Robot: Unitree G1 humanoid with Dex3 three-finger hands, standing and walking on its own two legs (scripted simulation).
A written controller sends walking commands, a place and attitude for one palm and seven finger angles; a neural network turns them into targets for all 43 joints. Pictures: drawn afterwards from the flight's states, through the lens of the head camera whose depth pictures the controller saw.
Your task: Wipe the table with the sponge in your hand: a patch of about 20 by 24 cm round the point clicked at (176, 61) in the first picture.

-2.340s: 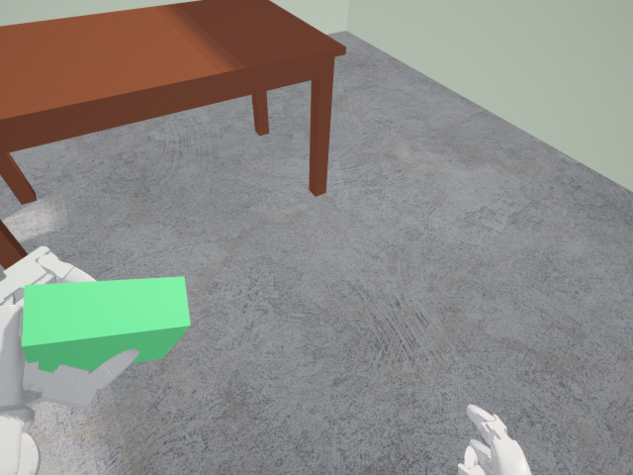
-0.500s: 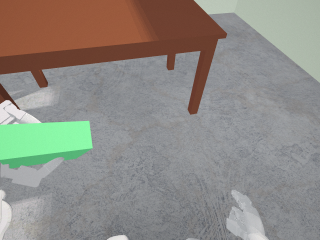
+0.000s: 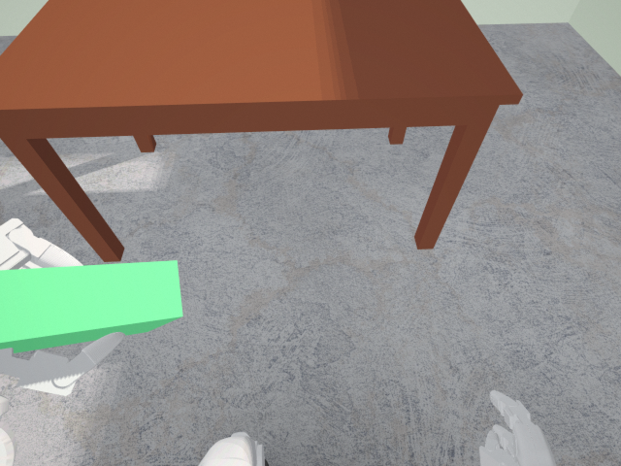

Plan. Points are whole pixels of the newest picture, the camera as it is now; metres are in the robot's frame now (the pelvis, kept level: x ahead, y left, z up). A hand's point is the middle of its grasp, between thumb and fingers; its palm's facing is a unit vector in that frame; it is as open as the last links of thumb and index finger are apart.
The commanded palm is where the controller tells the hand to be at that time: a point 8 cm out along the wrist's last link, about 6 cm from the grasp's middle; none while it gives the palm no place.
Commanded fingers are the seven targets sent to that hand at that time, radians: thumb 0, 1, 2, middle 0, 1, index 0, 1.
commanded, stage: walk to a spot facing it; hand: left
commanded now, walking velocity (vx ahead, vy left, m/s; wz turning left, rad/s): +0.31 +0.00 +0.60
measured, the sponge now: (114, 306) +0.23 +0.19 +0.16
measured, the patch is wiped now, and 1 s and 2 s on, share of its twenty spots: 0.00 0.00 0.00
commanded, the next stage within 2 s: none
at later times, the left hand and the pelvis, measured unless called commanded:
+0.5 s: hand (101, 280) +0.25 +0.20 +0.18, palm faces +0.64 -0.62 -0.45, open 9.4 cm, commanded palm +0.19 +0.23 +0.18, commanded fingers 0.00 0.10 1.30 -1.20 -1.60 -1.20 -1.60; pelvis +0.11 -0.08 +0.00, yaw +16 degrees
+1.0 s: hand (80, 358) +0.18 +0.19 +0.19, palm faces +0.73 -0.50 -0.47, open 9.4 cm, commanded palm +0.11 +0.20 +0.18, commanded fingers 0.00 0.10 1.30 -1.20 -1.60 -1.20 -1.60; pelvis +0.12 -0.12 +0.00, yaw +33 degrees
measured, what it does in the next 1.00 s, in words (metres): walks ahead, turning left: left foot, then right foot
